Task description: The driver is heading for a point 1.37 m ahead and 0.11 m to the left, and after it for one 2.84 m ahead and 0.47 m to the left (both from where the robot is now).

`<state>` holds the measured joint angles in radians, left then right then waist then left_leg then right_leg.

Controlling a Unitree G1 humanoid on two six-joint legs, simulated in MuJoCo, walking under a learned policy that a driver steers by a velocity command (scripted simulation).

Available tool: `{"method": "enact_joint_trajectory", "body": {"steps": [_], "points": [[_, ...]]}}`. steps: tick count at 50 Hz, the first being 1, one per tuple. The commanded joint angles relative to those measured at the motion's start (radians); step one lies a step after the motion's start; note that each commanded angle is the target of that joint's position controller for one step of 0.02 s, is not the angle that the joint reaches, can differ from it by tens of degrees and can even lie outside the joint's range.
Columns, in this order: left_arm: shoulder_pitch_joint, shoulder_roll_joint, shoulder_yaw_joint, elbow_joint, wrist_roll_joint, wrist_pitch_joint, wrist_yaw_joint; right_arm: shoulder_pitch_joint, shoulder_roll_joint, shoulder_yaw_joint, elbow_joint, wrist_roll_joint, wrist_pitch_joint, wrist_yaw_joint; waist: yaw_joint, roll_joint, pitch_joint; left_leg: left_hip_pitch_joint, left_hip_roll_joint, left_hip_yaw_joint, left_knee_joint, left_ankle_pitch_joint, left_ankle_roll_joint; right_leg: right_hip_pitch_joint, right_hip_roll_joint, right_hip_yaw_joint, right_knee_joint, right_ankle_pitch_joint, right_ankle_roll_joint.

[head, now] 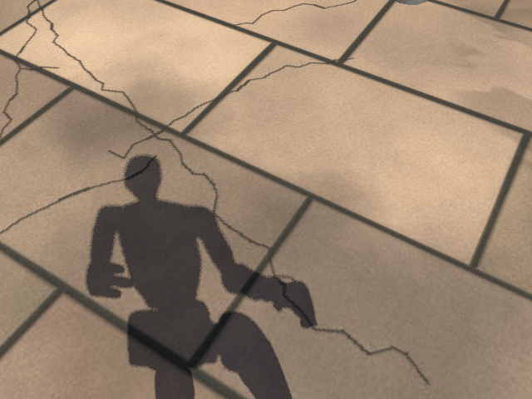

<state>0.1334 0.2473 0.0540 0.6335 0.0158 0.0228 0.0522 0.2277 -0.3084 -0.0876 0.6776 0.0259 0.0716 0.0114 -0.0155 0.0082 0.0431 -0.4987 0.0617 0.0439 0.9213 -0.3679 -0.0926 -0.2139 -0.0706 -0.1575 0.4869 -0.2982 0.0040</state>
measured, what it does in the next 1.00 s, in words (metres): steps on the spot: left foot, then right foot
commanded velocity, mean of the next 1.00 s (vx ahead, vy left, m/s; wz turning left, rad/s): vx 0.00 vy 0.00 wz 0.08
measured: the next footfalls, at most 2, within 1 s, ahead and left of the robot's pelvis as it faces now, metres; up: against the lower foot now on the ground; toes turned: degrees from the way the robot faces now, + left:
left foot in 0.10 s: +0.04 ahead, +0.13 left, +0.00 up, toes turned +10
right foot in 0.54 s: +0.14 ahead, -0.07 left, +0.00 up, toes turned +23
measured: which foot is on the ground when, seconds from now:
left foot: up 0.00-0.08, down 0.10-1.00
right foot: down 0.00-0.10, up 0.12-0.52, down 0.54-0.82, up 0.84-1.00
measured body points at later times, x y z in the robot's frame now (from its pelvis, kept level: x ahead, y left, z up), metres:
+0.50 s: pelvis +0.02 +0.03 +0.00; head +0.04 +0.05 +0.45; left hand +0.06 +0.35 -0.11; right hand +0.31 -0.15 -0.07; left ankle +0.00 +0.13 -0.74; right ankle +0.10 -0.09 -0.72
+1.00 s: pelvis +0.02 +0.04 +0.00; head +0.06 +0.06 +0.45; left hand +0.17 +0.35 -0.09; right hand +0.17 -0.24 -0.08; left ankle -0.01 +0.13 -0.74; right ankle +0.03 -0.10 -0.65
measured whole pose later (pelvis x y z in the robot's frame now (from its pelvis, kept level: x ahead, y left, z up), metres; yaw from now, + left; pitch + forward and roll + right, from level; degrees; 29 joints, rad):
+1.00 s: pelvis +0.02 +0.04 +0.00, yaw +0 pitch +2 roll +0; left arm 0.18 0.36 0.12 0.64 -0.03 0.06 0.01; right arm 0.18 -0.27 -0.08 0.66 -0.02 0.01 -0.04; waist -0.01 -0.04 0.04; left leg -0.19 -0.03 0.08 0.42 -0.27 0.05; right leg -0.59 -0.01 0.07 1.13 -0.36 0.10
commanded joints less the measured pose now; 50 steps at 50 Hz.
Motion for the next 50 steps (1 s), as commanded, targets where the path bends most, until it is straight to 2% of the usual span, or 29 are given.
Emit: {"method": "enact_joint_trajectory", "body": {"steps": [1, 4, 5, 6, 7, 8, 9, 10, 11, 13, 16, 19, 23, 25, 26, 27, 28, 29, 31, 33, 36, 40, 41, 42, 43, 44, 46, 48, 50], "points": [[0.009, 0.208, 0.072, -0.040, -0.017, -0.014, -0.009, -0.068, -0.062, -0.009, -0.130, 0.001, -0.012, 0.024, 0.044, -0.170, -0.105, 0.018, 0.001, 0.043, -0.131, -0.011, 0.036, 0.124, -0.285, 0.130, -0.084, 0.473, -0.197], [-0.008, 0.195, 0.078, -0.020, -0.047, -0.025, -0.027, 0.006, -0.083, -0.032, -0.122, 0.002, 0.003, 0.019, -0.009, -0.131, -0.111, 0.194, -0.047, 0.077, -0.354, 0.128, 0.105, 0.061, -0.268, 0.048, 0.062, 0.411, -0.107], [0.052, 0.162, 0.073, 0.006, -0.039, -0.029, -0.037, 0.077, -0.140, -0.058, -0.104, -0.003, 0.000, 0.001, -0.029, -0.005, -0.136, 0.356, -0.050, -0.005, -0.462, 0.329, 0.156, -0.041, -0.192, -0.021, 0.242, 0.299, -0.036], [0.016, 0.091, 0.049, -0.056, 0.014, -0.034, -0.039, 0.126, -0.307, -0.099, -0.121, -0.007, -0.010, -0.022, -0.020, 0.353, -0.138, 0.585, 0.216, -0.431, -0.477, 0.857, 0.313, -0.419, -0.035, -0.069, 0.604, -0.270, 0.079], [-0.097, 0.106, 0.044, -0.100, 0.018, -0.040, -0.031, 0.122, -0.303, -0.087, -0.149, -0.048, -0.043, -0.007, -0.075, 0.310, -0.251, 0.576, 0.333, -0.665, -0.537, 0.802, 0.505, -0.551, 0.078, 0.164, 0.789, -0.439, 0.097], [-0.144, 0.147, 0.054, -0.099, -0.005, -0.041, -0.025, 0.102, -0.258, -0.073, -0.144, -0.049, -0.066, 0.001, -0.087, 0.171, -0.231, 0.561, 0.301, -0.583, -0.567, 0.666, 0.478, -0.570, 0.057, 0.235, 0.831, -0.378, 0.075], [-0.148, 0.142, 0.054, -0.095, -0.012, -0.043, -0.018, 0.059, -0.229, -0.065, -0.136, -0.028, -0.077, -0.008, -0.052, 0.124, -0.176, 0.519, 0.243, -0.517, -0.566, 0.565, 0.418, -0.574, 0.047, 0.255, 0.797, -0.287, 0.051], [-0.122, 0.151, 0.059, -0.076, -0.006, -0.042, -0.009, -0.004, -0.194, -0.054, -0.144, -0.003, -0.071, -0.019, -0.016, 0.067, -0.144, 0.475, 0.198, -0.461, -0.563, 0.507, 0.365, -0.568, 0.031, 0.264, 0.738, -0.203, 0.046], [-0.099, 0.165, 0.066, -0.069, 0.001, -0.040, -0.005, -0.067, -0.176, -0.045, -0.160, 0.006, -0.061, -0.031, 0.017, 0.078, -0.131, 0.407, 0.163, -0.421, -0.565, 0.491, 0.335, -0.515, 0.032, 0.266, 0.681, -0.138, 0.047], [-0.063, 0.143, 0.061, -0.046, 0.002, -0.042, -0.014, -0.096, -0.172, -0.042, -0.176, -0.008, -0.048, -0.045, 0.035, 0.090, -0.151, 0.354, 0.115, -0.393, -0.563, 0.505, 0.320, -0.438, 0.074, 0.249, 0.623, -0.059, 0.062], [-0.065, 0.111, 0.047, -0.031, -0.007, -0.044, -0.021, -0.077, -0.192, -0.051, -0.174, -0.005, -0.041, -0.056, 0.023, 0.083, -0.162, 0.343, 0.087, -0.422, -0.553, 0.424, 0.311, -0.394, 0.116, 0.261, 0.450, -0.017, 0.080], [-0.050, 0.116, 0.043, -0.011, -0.011, -0.038, -0.029, -0.094, -0.182, -0.045, -0.177, -0.012, -0.034, -0.057, 0.010, 0.125, -0.169, 0.299, 0.081, -0.428, -0.533, 0.333, 0.297, -0.316, 0.110, 0.252, 0.350, 0.013, 0.085], [-0.027, 0.120, 0.032, -0.004, -0.016, -0.039, -0.044, -0.101, -0.107, -0.001, -0.156, -0.039, -0.033, -0.037, -0.016, 0.152, -0.176, 0.253, 0.112, -0.416, -0.493, 0.384, 0.304, -0.183, 0.051, 0.212, 0.284, -0.012, 0.066], [0.000, 0.074, 0.014, 0.005, -0.014, -0.048, -0.059, -0.122, -0.030, 0.037, -0.132, -0.047, -0.044, -0.025, 0.012, 0.138, -0.163, 0.207, 0.092, -0.374, -0.486, 0.321, 0.275, -0.036, 0.036, 0.194, 0.099, 0.067, 0.040], [-0.007, 0.070, 0.010, 0.002, -0.010, -0.051, -0.063, -0.095, -0.026, 0.040, -0.111, -0.050, -0.052, -0.020, 0.013, 0.127, -0.133, 0.190, 0.058, -0.341, -0.487, 0.236, 0.241, 0.022, 0.049, 0.194, -0.021, 0.174, 0.023], [-0.039, 0.127, 0.019, -0.022, 0.002, -0.052, -0.061, -0.059, -0.046, 0.033, -0.101, -0.060, -0.062, -0.021, -0.018, 0.072, -0.100, 0.181, 0.002, -0.306, -0.446, 0.138, 0.195, 0.024, 0.013, 0.278, -0.033, 0.316, -0.005], [-0.069, 0.231, 0.041, -0.053, -0.001, -0.053, -0.056, 0.005, -0.089, 0.017, -0.098, -0.071, -0.068, -0.025, -0.083, -0.066, -0.072, 0.185, -0.085, -0.226, -0.363, 0.019, 0.148, -0.029, -0.071, 0.400, -0.045, 0.445, -0.069], [-0.076, 0.239, 0.047, -0.041, -0.009, -0.052, -0.056, -0.019, -0.089, 0.013, -0.108, -0.072, -0.071, -0.034, -0.089, -0.184, -0.060, 0.231, -0.120, -0.142, -0.333, 0.022, 0.097, -0.122, -0.118, 0.505, -0.108, 0.319, -0.157], [-0.023, 0.215, 0.049, -0.038, -0.022, -0.047, -0.052, -0.123, -0.104, 0.000, -0.130, -0.047, -0.068, -0.050, -0.025, -0.212, -0.047, 0.214, -0.126, -0.110, -0.287, 0.029, 0.087, -0.120, -0.125, 0.606, -0.143, 0.223, -0.182], [0.023, 0.236, 0.063, -0.041, -0.032, -0.044, -0.042, -0.133, -0.068, -0.002, -0.138, -0.038, -0.064, -0.048, 0.000, -0.224, -0.070, 0.145, -0.154, -0.107, -0.252, -0.044, 0.089, -0.034, -0.126, 0.660, -0.127, 0.270, -0.205], [0.057, 0.231, 0.078, -0.042, -0.041, -0.030, -0.025, -0.137, -0.023, 0.000, -0.135, -0.025, -0.080, -0.033, 0.022, -0.201, -0.136, 0.071, -0.158, -0.142, -0.239, -0.155, 0.081, 0.101, -0.122, 0.707, -0.090, 0.404, -0.214], [-0.048, 0.208, 0.086, -0.084, -0.068, 0.021, -0.008, -0.012, -0.033, -0.017, -0.067, -0.009, -0.093, -0.015, -0.037, -0.154, -0.197, 0.347, -0.120, -0.132, -0.555, 0.135, 0.090, -0.033, -0.019, 0.634, -0.017, 0.313, -0.123], [-0.043, 0.163, 0.073, -0.101, -0.065, 0.026, -0.010, 0.003, -0.103, -0.036, -0.061, -0.026, -0.085, -0.017, -0.022, -0.023, -0.178, 0.475, 0.030, -0.277, -0.602, 0.190, 0.159, -0.225, 0.065, 0.537, 0.113, 0.108, -0.062], [0.013, 0.146, 0.069, -0.110, -0.056, 0.018, -0.016, -0.048, -0.169, -0.049, -0.072, -0.060, -0.079, -0.016, 0.026, 0.259, -0.124, 0.478, 0.254, -0.521, -0.649, 0.399, 0.298, -0.425, 0.200, 0.348, 0.309, -0.257, 0.003], [0.060, 0.220, 0.093, -0.086, -0.031, 0.007, -0.022, -0.088, -0.120, -0.035, -0.103, -0.076, -0.087, -0.020, 0.039, 0.183, -0.115, 0.431, 0.354, -0.528, -0.631, 0.523, 0.368, -0.441, 0.107, 0.347, 0.543, -0.307, 0.044], [0.079, 0.249, 0.106, -0.059, -0.039, 0.009, -0.029, -0.134, -0.072, -0.019, -0.117, -0.068, -0.090, -0.031, 0.059, 0.097, -0.103, 0.404, 0.307, -0.422, -0.613, 0.544, 0.348, -0.430, 0.084, 0.326, 0.637, -0.252, 0.059], [0.091, 0.208, 0.096, -0.035, -0.041, 0.022, -0.032, -0.174, -0.063, -0.015, -0.117, -0.040, -0.091, -0.050, 0.059, 0.066, -0.066, 0.424, 0.199, -0.255, -0.591, 0.527, 0.285, -0.484, 0.053, 0.294, 0.714, -0.110, 0.086], [0.045, 0.165, 0.075, -0.059, -0.050, 0.024, -0.043, -0.128, -0.079, -0.015, -0.103, -0.043, -0.084, -0.064, 0.020, 0.092, -0.053, 0.440, 0.163, -0.145, -0.588, 0.642, 0.289, -0.508, 0.031, 0.229, 0.705, -0.048, 0.109], [-0.021, 0.145, 0.060, -0.097, -0.053, 0.022, -0.051, -0.065, -0.098, -0.021, -0.087, -0.051, -0.072, -0.070, -0.025, 0.101, -0.061, 0.504, 0.183, -0.112, -0.594, 0.665, 0.313, -0.532, 0.010, 0.192, 0.634, -0.028, 0.125]]}}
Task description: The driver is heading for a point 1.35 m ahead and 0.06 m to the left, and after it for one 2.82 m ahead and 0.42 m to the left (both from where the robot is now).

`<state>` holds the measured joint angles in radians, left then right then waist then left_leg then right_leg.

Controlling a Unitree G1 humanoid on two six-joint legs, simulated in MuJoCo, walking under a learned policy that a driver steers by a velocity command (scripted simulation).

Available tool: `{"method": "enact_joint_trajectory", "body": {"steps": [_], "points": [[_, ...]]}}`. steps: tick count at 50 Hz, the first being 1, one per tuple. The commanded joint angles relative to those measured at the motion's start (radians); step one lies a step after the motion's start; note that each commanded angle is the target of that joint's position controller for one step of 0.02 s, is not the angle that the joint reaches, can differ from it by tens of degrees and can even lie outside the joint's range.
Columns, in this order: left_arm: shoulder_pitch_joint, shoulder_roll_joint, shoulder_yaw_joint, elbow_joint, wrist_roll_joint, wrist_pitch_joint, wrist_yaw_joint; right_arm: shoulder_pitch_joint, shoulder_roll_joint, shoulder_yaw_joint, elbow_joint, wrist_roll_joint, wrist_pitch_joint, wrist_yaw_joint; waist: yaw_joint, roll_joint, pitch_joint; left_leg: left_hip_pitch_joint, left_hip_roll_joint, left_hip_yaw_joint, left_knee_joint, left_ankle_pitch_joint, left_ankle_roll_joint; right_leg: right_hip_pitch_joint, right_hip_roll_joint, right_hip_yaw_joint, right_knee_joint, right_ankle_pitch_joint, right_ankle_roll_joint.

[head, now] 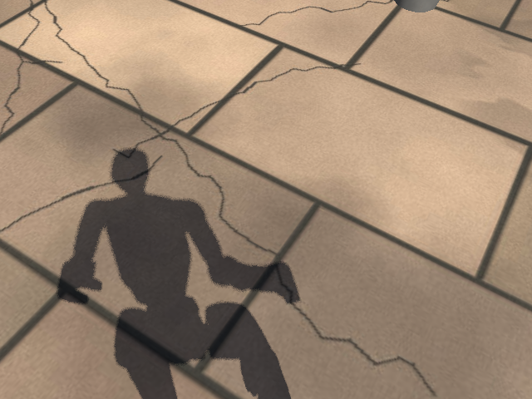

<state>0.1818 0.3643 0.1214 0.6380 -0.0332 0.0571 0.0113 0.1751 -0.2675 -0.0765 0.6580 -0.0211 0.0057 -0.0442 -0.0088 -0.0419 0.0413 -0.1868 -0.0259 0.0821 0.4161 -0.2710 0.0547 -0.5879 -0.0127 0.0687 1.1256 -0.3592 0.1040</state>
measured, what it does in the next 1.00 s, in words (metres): walks ahead: right foot, then left foot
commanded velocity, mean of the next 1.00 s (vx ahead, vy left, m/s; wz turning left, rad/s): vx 0.57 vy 0.00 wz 0.15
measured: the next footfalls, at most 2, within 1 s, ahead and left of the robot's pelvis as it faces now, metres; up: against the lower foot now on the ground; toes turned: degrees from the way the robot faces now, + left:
right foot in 0.28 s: +0.03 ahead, -0.17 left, +0.00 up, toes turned -19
left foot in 0.80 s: +0.45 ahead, -0.06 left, +0.00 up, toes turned +8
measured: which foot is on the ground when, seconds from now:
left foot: down 0.00-0.28, up 0.30-0.78, down 0.80-1.00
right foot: up 0.00-0.26, down 0.28-0.82, up 0.84-1.00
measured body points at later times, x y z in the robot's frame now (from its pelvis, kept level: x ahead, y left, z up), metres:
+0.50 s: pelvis +0.09 -0.09 +0.00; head +0.09 -0.11 +0.45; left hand +0.21 +0.16 -0.10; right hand +0.13 -0.39 -0.12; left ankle +0.17 +0.06 -0.64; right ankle +0.00 -0.15 -0.74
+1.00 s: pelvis +0.45 -0.08 -0.01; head +0.47 -0.08 +0.44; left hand +0.59 +0.19 -0.09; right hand +0.52 -0.37 -0.14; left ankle +0.41 -0.07 -0.74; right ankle +0.50 -0.27 -0.65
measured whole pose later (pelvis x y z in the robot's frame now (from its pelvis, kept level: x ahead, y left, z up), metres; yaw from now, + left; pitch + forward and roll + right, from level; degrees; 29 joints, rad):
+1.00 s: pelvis +0.45 -0.08 -0.01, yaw +14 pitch +0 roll +1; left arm 0.13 0.24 -0.02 0.66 0.07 -0.08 -0.02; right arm 0.42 -0.33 -0.07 0.85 -0.01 -0.03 0.01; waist -0.03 0.00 0.03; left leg -0.16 -0.22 -0.03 0.46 -0.30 0.19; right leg -0.59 -0.13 0.11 1.24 -0.31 0.04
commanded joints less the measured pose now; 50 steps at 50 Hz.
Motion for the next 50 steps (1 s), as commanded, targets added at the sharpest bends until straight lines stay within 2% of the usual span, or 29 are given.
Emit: {"method": "enact_joint_trajectory", "body": {"steps": [1, 6, 10, 12, 13, 14, 15, 16, 17, 18, 19, 20, 21, 22, 23, 24, 26, 31, 34, 37, 39, 40, 41, 42, 43, 45, 47, 48, 50], "points": [[-0.087, 0.023, -0.012, -0.115, -0.002, -0.013, -0.015, 0.005, -0.152, -0.036, -0.062, -0.005, -0.001, -0.014, -0.044, 0.151, -0.067, 0.217, 0.287, -0.141, -0.091, 0.566, 0.174, -0.155, -0.060, -0.043, -0.041, 0.030, 0.028], [-0.113, 0.015, -0.022, -0.146, 0.006, -0.007, -0.035, -0.009, -0.208, -0.056, -0.050, 0.009, 0.008, 0.006, -0.046, 0.163, -0.074, 0.208, 0.333, -0.036, -0.092, 0.563, 0.169, -0.042, -0.086, -0.102, -0.220, 0.041, 0.004], [-0.118, 0.019, -0.014, -0.153, 0.005, 0.018, -0.045, -0.017, -0.222, -0.067, -0.029, 0.039, -0.005, 0.034, -0.033, 0.184, -0.084, 0.175, 0.346, 0.042, -0.021, 0.609, 0.123, 0.117, -0.050, -0.163, -0.391, 0.015, -0.052], [-0.094, 0.015, -0.011, -0.152, 0.001, 0.027, -0.047, 0.014, -0.241, -0.074, -0.005, 0.067, -0.017, 0.043, -0.011, 0.173, -0.122, 0.146, 0.368, 0.029, -0.016, 0.313, 0.103, 0.236, -0.017, -0.181, -0.498, -0.028, -0.104], [-0.010, 0.019, -0.005, -0.118, -0.003, 0.021, -0.045, 0.010, -0.225, -0.065, 0.007, 0.079, -0.023, 0.044, 0.037, 0.149, -0.132, 0.036, 0.348, 0.045, 0.027, 0.104, 0.087, 0.396, 0.014, -0.188, -0.597, -0.015, -0.143], [0.154, 0.065, 0.017, -0.050, -0.011, 0.011, -0.033, 0.015, -0.155, -0.037, 0.017, 0.066, -0.031, 0.050, 0.099, 0.060, -0.170, -0.146, 0.295, 0.095, 0.176, -0.035, 0.061, 0.655, 0.029, -0.151, -0.638, -0.033, -0.193], [0.308, 0.163, 0.036, -0.015, -0.001, -0.016, -0.016, -0.052, -0.050, 0.009, -0.033, 0.019, -0.045, 0.062, 0.164, -0.216, -0.195, -0.512, 0.164, 0.174, 0.577, -0.304, -0.036, 0.915, -0.236, 0.275, -0.759, -0.218, -0.316], [0.289, 0.185, 0.030, -0.048, 0.013, -0.060, -0.014, -0.112, -0.098, -0.005, -0.071, 0.047, -0.071, 0.063, 0.173, -0.179, -0.198, -0.763, 0.064, -0.022, 0.809, -0.350, -0.053, 0.884, -0.410, 0.655, -0.925, -0.494, -0.466], [0.257, 0.130, 0.009, -0.040, 0.017, -0.092, -0.017, -0.167, -0.172, -0.023, -0.083, 0.084, -0.086, 0.070, 0.181, -0.109, -0.124, -0.816, 0.120, -0.105, 0.873, -0.263, -0.027, 0.826, -0.409, 0.583, -0.963, -0.517, -0.442], [0.209, 0.091, -0.006, -0.030, 0.021, -0.114, -0.016, -0.131, -0.177, -0.026, -0.067, 0.090, -0.091, 0.074, 0.135, -0.122, -0.060, -0.821, 0.146, -0.121, 0.858, -0.161, -0.006, 0.765, -0.383, 0.474, -0.957, -0.448, -0.399], [0.149, 0.050, -0.022, -0.031, 0.021, -0.126, -0.016, -0.083, -0.177, -0.027, -0.038, 0.070, -0.093, 0.072, 0.090, -0.078, -0.028, -0.778, 0.165, -0.141, 0.821, -0.067, -0.006, 0.698, -0.342, 0.364, -0.952, -0.336, -0.353], [0.110, 0.025, -0.032, -0.029, 0.027, -0.135, -0.014, -0.052, -0.180, -0.033, -0.017, 0.063, -0.089, 0.073, 0.062, -0.084, 0.011, -0.720, 0.165, -0.176, 0.783, 0.005, -0.015, 0.621, -0.303, 0.247, -0.972, -0.236, -0.312], [0.098, 0.016, -0.035, -0.029, 0.039, -0.147, -0.012, -0.021, -0.171, -0.033, 0.002, 0.068, -0.080, 0.075, 0.046, -0.093, 0.029, -0.684, 0.157, -0.194, 0.778, 0.072, -0.025, 0.578, -0.277, 0.162, -0.994, -0.167, -0.277], [0.132, 0.045, -0.041, 0.011, 0.096, -0.139, -0.012, 0.036, -0.111, -0.012, 0.051, -0.049, -0.034, 0.102, 0.027, 0.000, 0.016, -0.576, 0.096, -0.151, 0.796, 0.122, -0.042, 0.499, -0.228, 0.031, -1.021, -0.043, -0.204], [0.140, 0.050, -0.036, 0.022, 0.094, -0.140, -0.016, 0.055, -0.093, -0.011, 0.057, -0.041, -0.014, 0.114, 0.015, -0.019, 0.041, -0.569, 0.092, -0.137, 0.794, 0.164, -0.049, 0.468, -0.204, -0.048, -1.028, 0.019, -0.179], [0.147, 0.040, -0.038, 0.034, 0.087, -0.143, -0.020, 0.045, -0.096, -0.011, 0.060, -0.019, -0.005, 0.120, 0.017, -0.032, 0.056, -0.579, 0.093, -0.136, 0.784, 0.201, -0.053, 0.455, -0.193, -0.096, -1.039, 0.045, -0.163], [0.171, 0.016, -0.045, 0.053, 0.078, -0.149, -0.023, 0.004, -0.103, -0.012, 0.057, 0.005, 0.000, 0.123, 0.028, -0.043, 0.090, -0.625, 0.088, -0.132, 0.738, 0.258, -0.052, 0.466, -0.190, -0.147, -1.060, 0.079, -0.149], [0.256, 0.000, -0.053, 0.129, 0.074, -0.160, -0.005, -0.123, -0.080, 0.008, 0.028, -0.009, -0.006, 0.139, 0.058, -0.014, 0.153, -0.731, 0.100, -0.046, 0.573, 0.287, -0.002, 0.626, -0.218, -0.250, -1.090, 0.213, -0.152], [0.285, 0.001, -0.060, 0.176, 0.073, -0.156, 0.007, -0.183, -0.056, 0.029, -0.008, -0.006, -0.005, 0.147, 0.056, -0.022, 0.160, -0.692, 0.088, 0.056, 0.449, 0.216, 0.055, 0.730, -0.218, -0.334, -1.034, 0.581, -0.130], [0.265, 0.066, -0.056, 0.191, 0.076, -0.138, 0.029, -0.108, -0.069, 0.034, -0.012, 0.010, 0.002, 0.125, -0.019, -0.080, 0.040, -0.429, -0.035, 0.170, 0.361, 0.105, 0.135, 0.798, -0.236, -0.387, -0.813, 1.445, -0.113], [0.200, 0.138, -0.035, 0.173, 0.092, -0.107, 0.038, 0.182, -0.142, 0.001, 0.058, 0.018, -0.001, 0.109, -0.171, -0.118, -0.118, -0.125, -0.092, 0.137, 0.359, -0.061, 0.192, 0.751, -0.280, -0.362, -0.431, 1.606, -0.145], [0.163, 0.151, -0.032, 0.155, 0.085, -0.102, 0.027, 0.373, -0.199, -0.032, 0.116, 0.009, -0.015, 0.094, -0.256, -0.071, -0.195, 0.155, -0.111, 0.048, 0.255, -0.101, 0.222, 0.577, -0.262, -0.335, -0.132, 1.396, -0.169], [0.138, 0.048, -0.057, 0.147, 0.087, -0.115, 0.003, 0.376, -0.254, -0.055, 0.138, 0.011, -0.011, 0.071, -0.212, 0.101, -0.152, 0.320, 0.023, -0.184, 0.183, -0.230, 0.258, 0.270, -0.111, -0.315, 0.208, 0.482, -0.155], [0.097, -0.042, -0.081, 0.030, 0.064, -0.145, -0.013, 0.279, -0.332, -0.072, 0.113, -0.005, 0.004, 0.073, -0.102, 0.295, -0.156, 0.485, 0.219, -0.789, -0.029, -0.370, 0.429, -0.182, 0.097, -0.167, 0.511, -0.096, -0.097], [-0.018, 0.016, -0.082, -0.012, 0.074, -0.173, -0.012, 0.282, -0.309, -0.072, 0.097, 0.006, 0.000, 0.074, -0.143, 0.098, -0.151, 0.479, 0.256, -0.885, -0.141, -0.309, 0.406, -0.282, 0.031, 0.018, 0.505, -0.008, -0.113], [0.008, 0.024, -0.090, -0.008, 0.071, -0.194, -0.015, 0.262, -0.230, -0.054, 0.127, 0.001, -0.017, 0.059, -0.040, -0.048, -0.014, 0.249, 0.226, -0.731, -0.203, -0.162, 0.331, -0.214, -0.057, 0.021, 0.315, 0.062, -0.116], [0.047, 0.010, -0.100, 0.006, 0.107, -0.156, -0.019, 0.185, -0.182, -0.029, 0.113, 0.005, -0.044, 0.042, 0.036, -0.044, 0.033, 0.068, 0.125, -0.563, -0.207, -0.060, 0.299, -0.122, -0.102, 0.019, 0.210, 0.047, -0.079], [0.051, 0.006, -0.103, 0.004, 0.115, -0.135, -0.024, 0.179, -0.172, -0.022, 0.107, 0.015, -0.058, 0.043, 0.049, -0.030, 0.043, 0.004, 0.093, -0.520, -0.221, -0.041, 0.295, -0.102, -0.116, 0.006, 0.160, 0.033, -0.060], [-0.054, -0.005, -0.115, -0.044, 0.115, -0.113, -0.034, 0.188, -0.189, -0.022, 0.103, 0.022, -0.079, 0.048, 0.035, -0.004, 0.089, -0.126, 0.042, -0.452, -0.267, 0.038, 0.285, -0.075, -0.125, -0.052, -0.002, 0.078, -0.033]]}}
Keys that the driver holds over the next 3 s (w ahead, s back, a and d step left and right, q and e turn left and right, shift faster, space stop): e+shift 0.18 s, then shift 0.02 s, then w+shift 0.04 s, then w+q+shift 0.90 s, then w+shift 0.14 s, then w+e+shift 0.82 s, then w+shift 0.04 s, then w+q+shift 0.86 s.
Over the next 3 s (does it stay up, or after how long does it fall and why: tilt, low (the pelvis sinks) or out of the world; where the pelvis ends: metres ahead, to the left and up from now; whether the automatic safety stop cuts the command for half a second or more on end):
stays up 2.30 0.21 -0.03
